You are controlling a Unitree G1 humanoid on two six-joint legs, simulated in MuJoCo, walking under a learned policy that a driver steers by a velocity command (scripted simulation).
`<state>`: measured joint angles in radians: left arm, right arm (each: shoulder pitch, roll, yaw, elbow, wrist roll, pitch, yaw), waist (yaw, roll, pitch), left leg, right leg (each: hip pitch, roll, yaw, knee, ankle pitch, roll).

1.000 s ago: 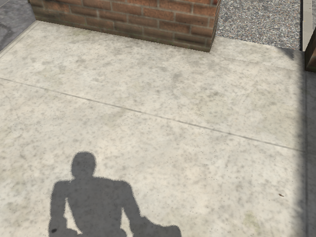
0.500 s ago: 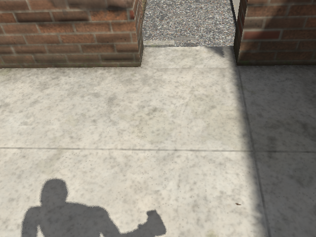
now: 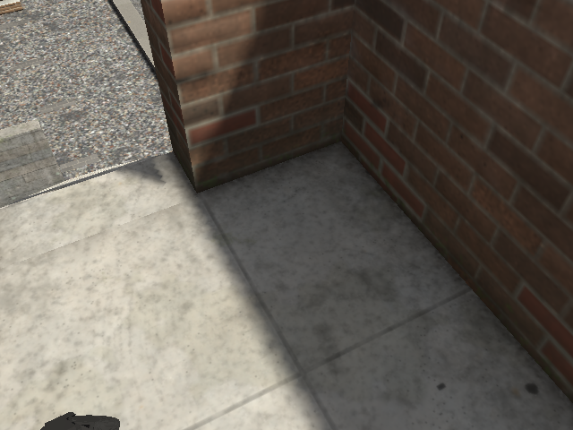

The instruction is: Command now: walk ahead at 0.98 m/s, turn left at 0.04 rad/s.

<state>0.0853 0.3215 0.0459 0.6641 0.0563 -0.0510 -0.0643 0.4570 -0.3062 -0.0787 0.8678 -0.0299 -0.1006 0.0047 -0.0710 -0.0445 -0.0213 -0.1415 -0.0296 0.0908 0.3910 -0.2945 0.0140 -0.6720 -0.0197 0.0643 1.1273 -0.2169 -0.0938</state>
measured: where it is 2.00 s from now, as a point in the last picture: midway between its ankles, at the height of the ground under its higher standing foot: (119, 339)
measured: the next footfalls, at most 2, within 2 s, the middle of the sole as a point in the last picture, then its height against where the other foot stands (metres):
right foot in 0.18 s outside the picture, level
left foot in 0.62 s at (218, 347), level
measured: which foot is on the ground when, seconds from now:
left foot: down 0.00-0.18, up 0.20-0.60, down 0.62-1.00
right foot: up 0.00-0.16, down 0.18-0.62, up 0.64-1.00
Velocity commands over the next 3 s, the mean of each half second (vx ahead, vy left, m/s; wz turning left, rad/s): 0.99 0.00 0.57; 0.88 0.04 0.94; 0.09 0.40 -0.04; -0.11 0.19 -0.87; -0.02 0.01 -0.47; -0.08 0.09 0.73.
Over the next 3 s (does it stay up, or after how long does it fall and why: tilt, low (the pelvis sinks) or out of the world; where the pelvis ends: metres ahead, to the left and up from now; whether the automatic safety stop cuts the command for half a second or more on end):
stays up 0.67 0.44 -0.02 its command is cut before an obstacle after 1.0 s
